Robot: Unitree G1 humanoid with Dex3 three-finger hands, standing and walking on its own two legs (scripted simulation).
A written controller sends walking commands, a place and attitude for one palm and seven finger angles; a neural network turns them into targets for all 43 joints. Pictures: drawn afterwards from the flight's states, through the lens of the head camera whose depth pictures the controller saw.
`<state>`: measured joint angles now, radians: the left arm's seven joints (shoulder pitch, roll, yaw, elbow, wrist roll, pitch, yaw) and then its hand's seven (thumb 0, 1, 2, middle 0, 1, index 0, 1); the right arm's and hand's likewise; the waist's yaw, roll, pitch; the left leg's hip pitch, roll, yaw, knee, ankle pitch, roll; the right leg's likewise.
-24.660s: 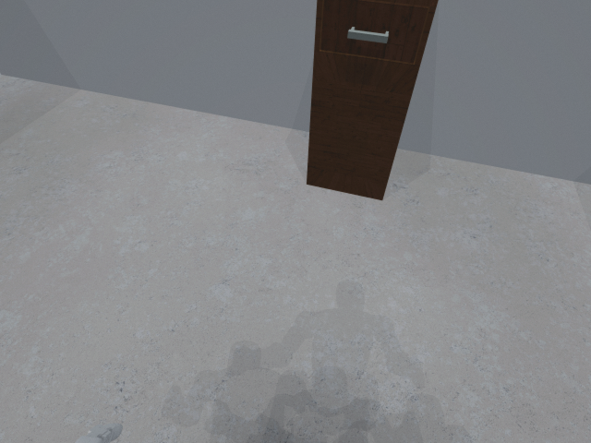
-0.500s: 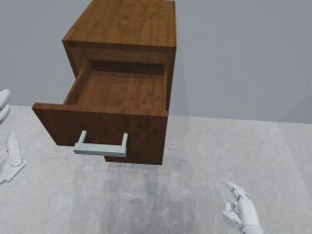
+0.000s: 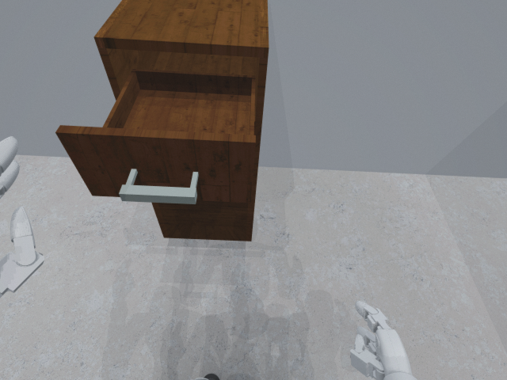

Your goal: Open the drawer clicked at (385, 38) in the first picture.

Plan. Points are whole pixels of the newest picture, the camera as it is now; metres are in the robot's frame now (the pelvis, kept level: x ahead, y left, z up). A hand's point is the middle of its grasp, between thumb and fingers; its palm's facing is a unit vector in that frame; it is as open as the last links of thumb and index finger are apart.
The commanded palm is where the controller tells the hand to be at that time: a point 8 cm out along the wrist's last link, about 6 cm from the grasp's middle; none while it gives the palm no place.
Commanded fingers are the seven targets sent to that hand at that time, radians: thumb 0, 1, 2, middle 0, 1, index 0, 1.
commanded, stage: step back with the hand held close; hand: left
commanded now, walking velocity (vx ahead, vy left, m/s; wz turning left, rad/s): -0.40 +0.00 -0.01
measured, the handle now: (161, 185) +0.44 +0.21 +0.01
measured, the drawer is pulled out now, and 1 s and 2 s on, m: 0.29 0.29 0.29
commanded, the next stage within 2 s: stop stepping back and stand still in 0.02 s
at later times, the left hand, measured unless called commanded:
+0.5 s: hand out of the picture +0.05 +0.23 +0.18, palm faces +0.44 -0.80 -0.42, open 7.4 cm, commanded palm +0.00 +0.26 +0.20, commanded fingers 0.00 0.90 0.90 -0.20 -0.30 -0.20 -0.30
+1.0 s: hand out of the picture +0.07 +0.24 +0.15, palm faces +0.38 -0.80 -0.46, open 7.4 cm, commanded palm none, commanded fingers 0.00 0.90 0.90 -0.20 -0.30 -0.20 -0.30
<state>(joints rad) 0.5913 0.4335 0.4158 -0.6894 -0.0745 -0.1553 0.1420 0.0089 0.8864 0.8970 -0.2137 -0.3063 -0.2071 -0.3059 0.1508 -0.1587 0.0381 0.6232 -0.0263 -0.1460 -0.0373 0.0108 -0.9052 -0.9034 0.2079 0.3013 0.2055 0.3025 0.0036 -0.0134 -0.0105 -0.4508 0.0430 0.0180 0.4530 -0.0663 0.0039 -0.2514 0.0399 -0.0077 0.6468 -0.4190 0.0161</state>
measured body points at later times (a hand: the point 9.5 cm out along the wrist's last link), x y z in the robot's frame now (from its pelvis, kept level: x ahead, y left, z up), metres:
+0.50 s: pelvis -0.12 -0.02 +0.01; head -0.13 -0.01 +0.46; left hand +0.03 +0.27 +0.20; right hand +0.04 -0.27 -0.06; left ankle -0.14 +0.07 -0.73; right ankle -0.10 -0.11 -0.73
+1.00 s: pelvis -0.12 -0.01 +0.00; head -0.12 +0.00 +0.45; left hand +0.04 +0.28 +0.18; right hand +0.05 -0.26 -0.09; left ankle -0.12 +0.09 -0.73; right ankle -0.11 -0.11 -0.73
